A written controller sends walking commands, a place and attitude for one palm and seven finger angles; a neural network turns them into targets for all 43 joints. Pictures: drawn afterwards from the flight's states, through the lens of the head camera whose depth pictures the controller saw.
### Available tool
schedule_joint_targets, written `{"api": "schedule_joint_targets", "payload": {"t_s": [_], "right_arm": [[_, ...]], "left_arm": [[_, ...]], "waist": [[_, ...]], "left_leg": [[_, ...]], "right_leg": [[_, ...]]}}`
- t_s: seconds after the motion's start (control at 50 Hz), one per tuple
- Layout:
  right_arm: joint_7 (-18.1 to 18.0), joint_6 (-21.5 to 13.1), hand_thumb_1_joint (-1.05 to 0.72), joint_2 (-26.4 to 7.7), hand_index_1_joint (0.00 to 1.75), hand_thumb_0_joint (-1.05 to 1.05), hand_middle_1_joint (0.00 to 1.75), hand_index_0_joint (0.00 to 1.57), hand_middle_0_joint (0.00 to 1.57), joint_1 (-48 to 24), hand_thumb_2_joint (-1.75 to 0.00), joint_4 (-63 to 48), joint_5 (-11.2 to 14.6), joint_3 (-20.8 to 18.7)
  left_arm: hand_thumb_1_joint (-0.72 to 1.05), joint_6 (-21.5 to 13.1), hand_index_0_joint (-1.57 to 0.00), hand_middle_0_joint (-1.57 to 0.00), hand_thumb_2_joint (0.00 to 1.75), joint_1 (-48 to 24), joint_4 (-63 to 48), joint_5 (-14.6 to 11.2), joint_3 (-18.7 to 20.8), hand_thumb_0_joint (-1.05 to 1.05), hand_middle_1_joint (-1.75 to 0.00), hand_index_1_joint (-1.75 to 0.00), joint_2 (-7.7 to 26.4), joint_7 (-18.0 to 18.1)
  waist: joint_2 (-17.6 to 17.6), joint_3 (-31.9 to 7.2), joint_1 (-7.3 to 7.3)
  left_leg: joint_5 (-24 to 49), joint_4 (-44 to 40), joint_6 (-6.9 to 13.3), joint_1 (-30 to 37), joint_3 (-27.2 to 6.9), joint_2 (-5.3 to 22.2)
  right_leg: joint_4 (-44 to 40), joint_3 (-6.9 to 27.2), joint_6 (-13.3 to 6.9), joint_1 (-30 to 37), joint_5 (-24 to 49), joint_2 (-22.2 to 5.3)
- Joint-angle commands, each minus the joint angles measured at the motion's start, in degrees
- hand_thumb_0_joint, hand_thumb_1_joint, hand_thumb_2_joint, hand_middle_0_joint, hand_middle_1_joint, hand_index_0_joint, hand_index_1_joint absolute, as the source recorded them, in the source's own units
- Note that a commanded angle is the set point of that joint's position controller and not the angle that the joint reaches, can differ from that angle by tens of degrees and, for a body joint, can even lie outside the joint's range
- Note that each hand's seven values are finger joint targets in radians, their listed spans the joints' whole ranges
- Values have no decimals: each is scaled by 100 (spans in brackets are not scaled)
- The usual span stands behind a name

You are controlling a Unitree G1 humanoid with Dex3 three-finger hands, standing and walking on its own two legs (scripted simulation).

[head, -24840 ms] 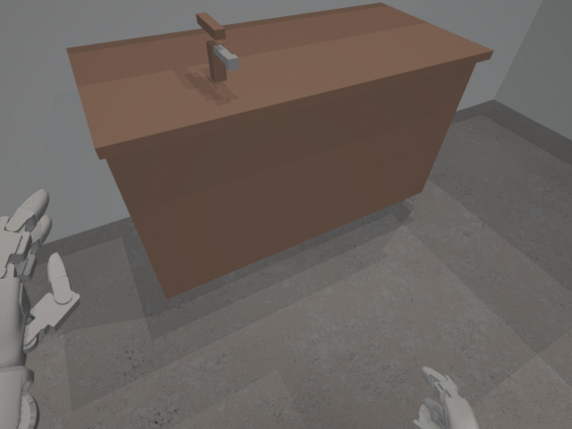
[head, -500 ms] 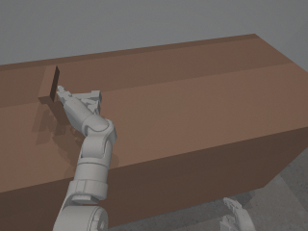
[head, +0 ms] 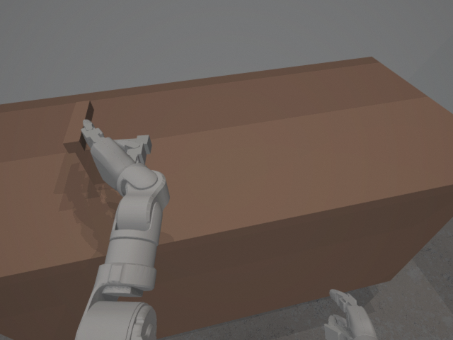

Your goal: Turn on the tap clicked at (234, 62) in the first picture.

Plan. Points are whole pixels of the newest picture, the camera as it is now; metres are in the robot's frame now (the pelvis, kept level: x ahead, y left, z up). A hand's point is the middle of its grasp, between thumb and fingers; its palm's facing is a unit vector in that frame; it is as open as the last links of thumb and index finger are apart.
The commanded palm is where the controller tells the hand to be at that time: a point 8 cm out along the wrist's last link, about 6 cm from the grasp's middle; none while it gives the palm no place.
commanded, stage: lift the hand up off the lever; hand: left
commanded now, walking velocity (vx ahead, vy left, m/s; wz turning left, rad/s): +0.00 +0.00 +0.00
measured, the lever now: (143, 144) +0.45 +0.22 +0.12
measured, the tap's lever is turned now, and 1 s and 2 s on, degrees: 81 85 85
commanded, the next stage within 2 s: draw the hand back beside the body in 1.10 s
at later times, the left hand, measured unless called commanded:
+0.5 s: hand (135, 145) +0.38 +0.20 +0.17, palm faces +0.79 -0.61 -0.04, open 7.8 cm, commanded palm +0.32 +0.22 +0.18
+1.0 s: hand (133, 144) +0.38 +0.20 +0.18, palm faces +0.76 -0.64 -0.03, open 7.8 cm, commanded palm +0.32 +0.21 +0.19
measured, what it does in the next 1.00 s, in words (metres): stands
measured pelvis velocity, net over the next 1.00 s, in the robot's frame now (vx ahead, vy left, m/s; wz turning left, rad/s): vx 0.00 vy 0.01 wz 0.00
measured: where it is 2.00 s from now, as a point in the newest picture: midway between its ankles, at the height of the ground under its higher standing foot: outside the picture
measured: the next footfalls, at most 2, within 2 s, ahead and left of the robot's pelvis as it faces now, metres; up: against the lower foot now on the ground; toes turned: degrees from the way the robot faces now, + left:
none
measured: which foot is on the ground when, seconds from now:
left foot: down 0.00-1.00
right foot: down 0.00-1.00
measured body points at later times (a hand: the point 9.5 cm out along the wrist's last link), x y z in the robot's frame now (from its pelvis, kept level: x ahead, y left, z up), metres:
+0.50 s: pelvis +0.01 +0.00 +0.00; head -0.01 -0.02 +0.45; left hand +0.34 +0.23 +0.18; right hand +0.20 -0.22 -0.10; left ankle -0.04 +0.14 -0.74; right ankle +0.04 -0.08 -0.74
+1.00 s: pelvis +0.00 +0.01 +0.00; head -0.01 -0.01 +0.45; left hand +0.33 +0.23 +0.18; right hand +0.22 -0.18 -0.09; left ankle -0.04 +0.14 -0.74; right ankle +0.04 -0.08 -0.74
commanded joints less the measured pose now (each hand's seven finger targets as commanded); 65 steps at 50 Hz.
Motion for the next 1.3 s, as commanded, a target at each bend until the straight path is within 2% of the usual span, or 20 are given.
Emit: {"api": "schedule_joint_targets", "payload": {"t_s": [0.0, 0.12, 0.14, 0.18, 0.34, 0.48, 0.56, 0.64, 0.68, 0.74, 0.9, 0.94, 1.0, 1.12, 1.14, 1.18, 1.2, 1.22, 1.24, 1.28], "right_arm": [[-60, -252, -90, -521, 30, 0, 30, 20, 20, -1060, -90, -866, 51, -111], [-67, -248, -90, -523, 30, 0, 30, 20, 20, -1088, -90, -865, 55, -123], [-87, -217, -90, -543, 30, 0, 30, 20, 20, -1079, -90, -845, 69, -134], [-81, -227, -90, -521, 30, 0, 30, 20, 20, -1094, -90, -858, 64, -114], [-77, -176, -90, -551, 30, 0, 30, 20, 20, -1081, -90, -975, 53, -163], [-48, -238, -90, -545, 30, 0, 30, 20, 20, -1118, -90, -960, 86, -125], [-77, -277, -90, -535, 30, 0, 30, 20, 20, -1225, -90, -934, 126, -106], [-50, -310, -90, -534, 30, 0, 30, 20, 20, -1278, -90, -885, 116, -110], [-36, -334, -90, -520, 30, 0, 30, 20, 20, -1251, -90, -855, 100, -77], [-37, -304, -90, -529, 30, 0, 30, 20, 20, -1292, -90, -862, 102, -91], [106, -337, -90, -487, 30, 0, 30, 20, 20, -1228, -90, -880, 51, -99], [102, -302, -90, -525, 30, 0, 30, 20, 20, -1251, -90, -859, 64, -110], [111, -316, -90, -486, 30, 0, 30, 20, 20, -1306, -90, -802, 73, -77], [68, -248, -90, -467, 30, 0, 30, 20, 20, -1403, -90, -779, 122, -40], [58, -215, -90, -499, 30, 0, 30, 20, 20, -1408, -90, -768, 144, -44], [62, -222, -90, -475, 30, 0, 30, 20, 20, -1416, -90, -817, 139, -34], [-33, 28, -90, -719, 30, 0, 30, 20, 20, -863, -90, -881, 80, -52], [-131, 113, -90, -663, 30, 0, 30, 20, 20, -785, -90, -1071, 161, -107], [-228, 215, -90, -636, 30, 0, 30, 20, 20, -803, -90, -1236, 209, -46], [-361, 310, -90, -579, 30, 0, 30, 20, 20, -858, -90, -1472, 309, 57]], "left_arm": [[90, -212, -15, -15, 90, -2556, -986, 135, -183, 0, -15, -15, 578, -34], [90, -184, -15, -15, 90, -2690, -960, 169, -23, 0, -15, -15, 768, 27], [90, -204, -15, -15, 90, -2643, -947, 167, 276, 0, -15, -15, 1090, 28], [90, -199, -15, -15, 90, -2749, -940, 190, 62, 0, -15, -15, 877, 27], [90, -188, -15, -15, 90, -2331, -1622, 173, 266, 0, -15, -15, 1134, -73], [90, -21, -15, -15, 90, -2172, -1868, 30, -143, 0, -15, -15, 728, -231], [90, 58, -15, -15, 90, -2159, -1918, -34, -52, 0, -15, -15, 854, -288], [90, 121, -15, -15, 90, -2426, -2092, 8, -128, 0, -15, -15, 845, -294], [90, 143, -15, -15, 90, -2588, -1980, 14, -287, 0, -15, -15, 673, -264], [90, 153, -15, -15, 90, -2603, -2037, 18, -65, 0, -15, -15, 906, -255], [90, 228, -15, -15, 90, -2686, -2495, 93, -593, 0, -15, -15, 395, -234], [90, 252, -15, -15, 90, -2500, -2372, 51, -279, 0, -15, -15, 708, -240], [90, 326, -15, -15, 90, -2774, -2168, 59, -552, 0, -15, -15, 392, -221], [90, 512, -15, -15, 90, -2719, -1497, -16, -334, 0, -15, -15, 476, -149], [90, 496, -15, -15, 90, -2667, -1416, -18, -94, 0, -15, -15, 755, -152], [90, 475, -15, -15, 90, -2749, -1485, -9, -249, 0, -15, -15, 562, -126], [90, 312, -15, -15, 90, -2056, -2230, 379, -1357, 0, -15, -15, 486, -1166], [90, 248, -15, -15, 90, -1741, -2517, 297, -624, 0, -16, -16, 1177, -1601], [90, 214, -15, -15, 90, -1259, -2868, 182, -553, 0, -16, -16, 1349, -2045], [90, 176, -16, -16, 90, -652, -3182, -228, -356, 0, -16, -16, 1599, -2831]], "waist": [[-579, -1375, -26], [-613, -1483, 18], [-580, -1533, 63], [-632, -1449, 21], [-495, -1780, 133], [-514, -1514, 57], [-503, -1427, 101], [-179, -1529, 110], [-389, -1496, 73], [-348, -1608, 134], [-164, -1876, 129], [-258, -1823, 179], [-329, -1637, 101], [-516, -1465, 156], [-522, -1419, 182], [-499, -1489, 172], [-715, -1420, -188], [-645, -1721, -84], [-465, -1668, 12], [-703, -1383, 54]], "left_leg": [[928, -354, 39, -366, 304, -81], [958, -353, 87, -334, 332, -59], [920, -396, 80, -347, 306, -52], [910, -384, 106, -336, 333, -42], [1725, -367, 73, -56, 338, 6], [1847, -392, 41, 90, 347, -1], [1639, -459, 44, 93, 324, -18], [1739, -475, -84, 151, 282, -17], [1791, -461, -82, 141, 283, -23], [1783, -491, -134, 116, 253, -20], [2796, -339, -338, 398, 257, 36], [2694, -399, -350, 339, 231, 42], [2323, -408, -307, 245, 262, 17], [1530, -541, -169, -32, 292, -67], [1444, -629, -202, -67, 263, -58], [1481, -575, -130, -44, 309, -50], [1722, -589, 97, 359, 345, 22], [1926, -617, 184, 490, 373, 7], [1962, -727, 184, 477, 324, 5], [1957, -791, 265, 406, 329, -2]], "right_leg": [[-625, 375, 166, 1349, -257, -336], [-696, 435, 190, 1469, -198, -372], [-697, 438, 188, 1540, -246, -364], [-708, 432, 195, 1490, -238, -374], [-539, 374, 150, 1873, 699, -339], [-563, 313, 145, 1749, 777, -320], [-655, 323, 152, 1709, 461, -321], [-560, 257, 100, 1666, 534, -285], [-539, 244, 114, 1621, 602, -281], [-519, 241, 106, 1694, 559, -269], [-253, 123, 28, 1747, 1402, -218], [-295, 106, 36, 1766, 1274, -205], [-373, 142, 56, 1629, 983, -226], [-591, 238, 108, 1632, 299, -259], [-632, 212, 100, 1653, 175, -243], [-625, 262, 112, 1664, 255, -273], [-368, 416, 95, 1708, 886, -248], [-371, 430, 63, 2042, 1280, -211], [-364, 449, 60, 2218, 1390, -189], [-465, 515, 100, 2383, 1626, -179]]}}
